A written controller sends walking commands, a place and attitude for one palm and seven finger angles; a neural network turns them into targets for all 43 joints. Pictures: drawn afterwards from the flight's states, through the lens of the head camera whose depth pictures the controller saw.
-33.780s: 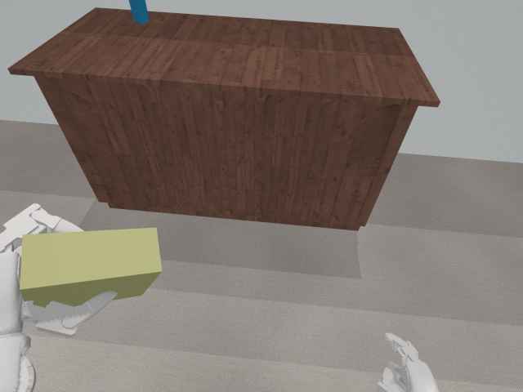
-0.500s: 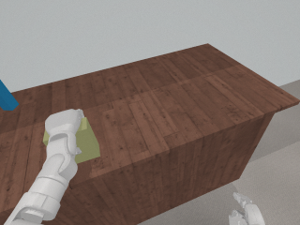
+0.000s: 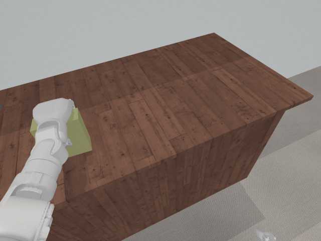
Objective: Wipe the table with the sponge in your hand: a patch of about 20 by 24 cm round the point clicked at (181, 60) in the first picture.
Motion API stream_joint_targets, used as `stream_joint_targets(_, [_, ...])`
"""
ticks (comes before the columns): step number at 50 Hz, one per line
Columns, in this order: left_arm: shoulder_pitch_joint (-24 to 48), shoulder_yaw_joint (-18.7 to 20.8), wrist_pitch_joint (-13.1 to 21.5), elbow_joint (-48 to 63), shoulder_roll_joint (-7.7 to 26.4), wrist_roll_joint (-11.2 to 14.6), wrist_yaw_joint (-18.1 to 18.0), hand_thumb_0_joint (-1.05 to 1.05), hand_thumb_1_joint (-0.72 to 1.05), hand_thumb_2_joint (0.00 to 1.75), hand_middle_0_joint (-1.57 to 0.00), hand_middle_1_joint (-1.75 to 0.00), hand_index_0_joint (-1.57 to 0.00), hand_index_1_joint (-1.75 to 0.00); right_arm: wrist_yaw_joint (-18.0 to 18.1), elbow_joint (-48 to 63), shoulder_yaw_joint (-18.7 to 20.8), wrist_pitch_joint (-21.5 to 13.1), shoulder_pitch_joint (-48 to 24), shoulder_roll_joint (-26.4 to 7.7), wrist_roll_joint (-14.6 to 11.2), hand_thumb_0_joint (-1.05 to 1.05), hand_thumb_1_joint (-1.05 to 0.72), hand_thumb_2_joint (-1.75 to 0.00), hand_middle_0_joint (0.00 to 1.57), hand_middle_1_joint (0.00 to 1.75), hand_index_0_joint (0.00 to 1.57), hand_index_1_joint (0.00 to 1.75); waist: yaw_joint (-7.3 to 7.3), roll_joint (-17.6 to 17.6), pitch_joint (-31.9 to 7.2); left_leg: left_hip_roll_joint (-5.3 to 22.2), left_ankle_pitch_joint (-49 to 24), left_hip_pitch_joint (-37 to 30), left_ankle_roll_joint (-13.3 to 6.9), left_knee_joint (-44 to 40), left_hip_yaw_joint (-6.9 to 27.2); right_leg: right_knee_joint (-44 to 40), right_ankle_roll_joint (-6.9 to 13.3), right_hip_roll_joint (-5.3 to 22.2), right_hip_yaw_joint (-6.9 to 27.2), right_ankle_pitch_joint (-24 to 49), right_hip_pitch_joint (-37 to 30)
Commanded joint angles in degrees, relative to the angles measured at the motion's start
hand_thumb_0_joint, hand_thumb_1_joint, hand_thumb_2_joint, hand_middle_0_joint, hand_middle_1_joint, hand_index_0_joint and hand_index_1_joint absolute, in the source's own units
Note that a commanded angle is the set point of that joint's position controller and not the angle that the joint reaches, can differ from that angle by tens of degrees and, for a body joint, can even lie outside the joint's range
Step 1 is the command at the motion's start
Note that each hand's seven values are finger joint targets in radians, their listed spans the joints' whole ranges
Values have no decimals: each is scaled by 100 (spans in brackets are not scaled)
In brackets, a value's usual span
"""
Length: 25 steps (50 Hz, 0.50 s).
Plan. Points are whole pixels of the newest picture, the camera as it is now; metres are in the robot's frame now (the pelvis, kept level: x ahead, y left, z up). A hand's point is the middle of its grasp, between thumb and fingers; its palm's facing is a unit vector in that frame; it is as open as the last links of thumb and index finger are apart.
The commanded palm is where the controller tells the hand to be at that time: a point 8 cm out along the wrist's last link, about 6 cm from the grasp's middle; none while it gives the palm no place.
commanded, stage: wipe forward along the middle lane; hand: left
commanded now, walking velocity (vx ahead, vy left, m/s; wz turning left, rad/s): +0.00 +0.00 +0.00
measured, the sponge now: (67, 140) +0.37 +0.30 +0.04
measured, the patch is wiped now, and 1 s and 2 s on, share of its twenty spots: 0.95 0.95 0.95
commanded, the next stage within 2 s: slide back across to the first lane in 0.40 s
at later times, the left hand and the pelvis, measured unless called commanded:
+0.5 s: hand (58, 114) +0.43 +0.33 +0.09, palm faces -0.08 -0.02 -1.00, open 9.7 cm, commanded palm +0.42 +0.32 +0.13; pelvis +0.01 +0.03 +0.00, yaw +0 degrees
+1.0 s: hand (41, 118) +0.41 +0.37 +0.09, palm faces -0.06 -0.04 -1.00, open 9.7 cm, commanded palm +0.39 +0.37 +0.14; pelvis +0.03 +0.04 +0.00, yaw +0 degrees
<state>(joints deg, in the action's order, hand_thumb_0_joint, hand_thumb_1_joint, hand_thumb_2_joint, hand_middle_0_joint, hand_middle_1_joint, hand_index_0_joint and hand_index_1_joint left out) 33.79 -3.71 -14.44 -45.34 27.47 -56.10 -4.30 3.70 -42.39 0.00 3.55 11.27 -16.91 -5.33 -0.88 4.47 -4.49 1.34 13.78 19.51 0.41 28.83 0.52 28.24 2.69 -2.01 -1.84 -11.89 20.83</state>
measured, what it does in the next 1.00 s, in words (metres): shifts its weight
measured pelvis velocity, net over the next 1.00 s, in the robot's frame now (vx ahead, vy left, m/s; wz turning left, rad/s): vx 0.03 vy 0.04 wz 0.00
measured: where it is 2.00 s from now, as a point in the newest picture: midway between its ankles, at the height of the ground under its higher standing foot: outside the picture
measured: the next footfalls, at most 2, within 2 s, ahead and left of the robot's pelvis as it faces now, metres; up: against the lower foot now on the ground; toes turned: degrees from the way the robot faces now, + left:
none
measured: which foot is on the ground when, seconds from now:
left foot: down 0.00-1.00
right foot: down 0.00-1.00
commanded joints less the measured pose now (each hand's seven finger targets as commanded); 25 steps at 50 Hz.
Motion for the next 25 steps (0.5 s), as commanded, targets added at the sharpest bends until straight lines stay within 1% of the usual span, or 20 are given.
stream_joint_targets(1, [2042, 485, 1, 122, 1705, -194, -198, 0, 10, 130, -120, -160, -120, -160, 62, 698, 197, -231, -467, -720, 14, 0, -90, -90, 20, 30, 20, 30, 85, -728, -967, -271, -123, 144, -305, -361, -107, -670, -64, 100, 413, 20, -681])
stream_joint_targets(3, [2096, 291, 44, 8, 1518, -253, -213, 0, 10, 130, -120, -160, -120, -160, 51, 692, 221, -226, -357, -708, 19, 0, -90, -90, 20, 30, 20, 30, 155, -741, -1088, -266, -225, 108, -318, -292, -145, -606, -80, 108, 354, 216, -692])
stream_joint_targets(4, [1963, 316, 36, -87, 1502, -265, -220, 0, 10, 130, -120, -160, -120, -160, 38, 702, 222, -210, -331, -706, 27, 0, -90, -90, 20, 30, 20, 30, 103, -730, -1150, -269, -272, 119, -308, -297, -143, -580, -69, 101, 335, 269, -734])
stream_joint_targets(5, [2031, 252, 51, -35, 1443, -273, -228, 0, 10, 130, -120, -160, -120, -160, 25, 710, 223, -202, -333, -705, 23, 0, -90, -90, 20, 30, 20, 30, 122, -622, -1191, -264, -331, 76, -306, -281, -149, -567, -59, 98, 330, 376, -705])
stream_joint_targets(6, [2111, 341, 85, 9, 1489, -277, -234, 0, 10, 130, -120, -160, -120, -160, 24, 710, 231, -199, -331, -706, 35, 0, -90, -90, 20, 30, 20, 30, 110, -638, -1285, -251, -464, 38, -309, -300, -116, -548, -35, 83, 321, 523, -744])
stream_joint_targets(9, [2046, 334, 74, -174, 1491, -261, -272, 0, 10, 130, -120, -160, -120, -160, -2, 701, 230, -157, -246, -727, 40, 0, -90, -90, 20, 30, 20, 30, 132, -722, -1198, -251, -483, 107, -311, -271, -131, -525, -51, 84, 271, 627, -734])
stream_joint_targets(10, [2171, 295, 64, -203, 1490, -265, -283, 0, 10, 130, -120, -160, -120, -160, -1, 690, 222, -149, -262, -730, 26, 0, -90, -90, 20, 30, 20, 30, 175, -701, -1138, -249, -410, 125, -308, -286, -126, -544, -60, 85, 272, 512, -652])
stream_joint_targets(11, [2319, 360, 84, -153, 1538, -255, -285, 0, 10, 130, -120, -160, -120, -160, 4, 683, 219, -158, -274, -733, 30, 0, -90, -90, 20, 30, 20, 30, 155, -656, -1181, -234, -484, 107, -301, -328, -96, -538, -33, 78, 262, 556, -655])
stream_joint_targets(12, [2377, 280, 79, -214, 1506, -276, -303, 0, 10, 130, -120, -160, -120, -160, 0, 671, 227, -157, -203, -741, 34, 0, -90, -90, 20, 30, 20, 30, 198, -635, -1183, -237, -480, 68, -312, -294, -106, -510, -45, 74, 235, 529, -616])
stream_joint_targets(14, [2432, 303, 44, -370, 1548, -306, -329, 0, 10, 130, -120, -160, -120, -160, -2, 649, 231, -146, -172, -750, 36, 0, -90, -90, 20, 30, 20, 30, 219, -718, -1136, -235, -414, 114, -310, -296, -103, -531, -53, 74, 225, 439, -548])
stream_joint_targets(15, [2518, 302, 43, -365, 1587, -314, -337, 0, 10, 130, -120, -160, -120, -160, 2, 635, 230, -143, -171, -753, 36, 0, -90, -90, 20, 30, 20, 30, 234, -666, -1180, -225, -402, 94, -307, -290, -110, -534, -55, 79, 229, 411, -527])
stream_joint_targets(16, [2616, 414, 71, -333, 1686, -307, -338, 0, 10, 130, -120, -160, -120, -160, 8, 628, 228, -151, -167, -758, 48, 0, -90, -90, 20, 30, 20, 30, 197, -608, -1281, -222, -560, 69, -304, -304, -81, -514, -21, 65, 239, 572, -583])
stream_joint_targets(17, [2624, 325, 63, -429, 1636, -326, -348, 0, 10, 130, -120, -160, -120, -160, 5, 621, 235, -142, -112, -762, 43, 0, -90, -90, 20, 30, 20, 30, 251, -664, -1280, -225, -512, 70, -311, -273, -91, -490, -43, 70, 219, 535, -567])
stream_joint_targets(18, [2621, 305, 44, -520, 1621, -331, -344, 0, 10, 130, -120, -160, -120, -160, 2, 610, 231, -142, -90, -765, 44, 0, -90, -90, 20, 30, 20, 30, 257, -708, -1255, -219, -512, 88, -307, -275, -86, -492, -43, 66, 202, 546, -537])
stream_joint_targets(19, [2727, 296, 33, -566, 1653, -333, -342, 0, 10, 130, -120, -160, -120, -160, -1, 590, 226, -140, -83, -774, 46, 0, -90, -90, 20, 30, 20, 30, 290, -670, -1229, -209, -491, 83, -306, -276, -100, -502, -50, 74, 204, 525, -493])
stream_joint_targets(20, [2828, 328, 30, -570, 1740, -357, -341, 0, 10, 130, -120, -160, -120, -160, -2, 583, 224, -139, -58, -783, 51, 0, -90, -90, 20, 30, 20, 30, 291, -612, -1270, -209, -487, 83, -301, -271, -91, -496, -46, 71, 201, 499, -483])
stream_joint_targets(21, [2867, 489, 56, -602, 1912, -372, -333, 0, 10, 130, -120, -160, -120, -160, -3, 567, 225, -138, -48, -794, 55, 0, -90, -90, 20, 30, 20, 30, 242, -564, -1358, -203, -623, 89, -290, -290, -59, -476, -11, 61, 212, 617, -544])
stream_joint_targets(23, [2833, 257, 49, -731, 1669, -430, -322, 0, 10, 130, -120, -160, -120, -160, -20, 571, 229, -127, 28, -780, 62, 0, -90, -90, 20, 30, 20, 30, 303, -477, -1314, -192, -649, 42, -287, -242, -52, -416, -10, 45, 147, 615, -394])
stream_joint_targets(24, [2941, 199, 55, -729, 1621, -438, -318, 0, 10, 130, -120, -160, -120, -160, -22, 571, 229, -128, 36, -782, 65, 0, -90, -90, 20, 30, 20, 30, 330, -485, -1294, -181, -631, 12, -283, -246, -45, -425, -8, 40, 136, 562, -327])
stream_joint_targets(25, [2921, 163, 57, -726, 1553, -446, -319, 0, 10, 130, -120, -160, -120, -160, -33, 583, 242, -137, 58, -770, 67, 0, -90, -90, 20, 30, 20, 30, 315, -425, -1335, -174, -629, -16, -284, -234, -38, -413, -1, 32, 126, 525, -291])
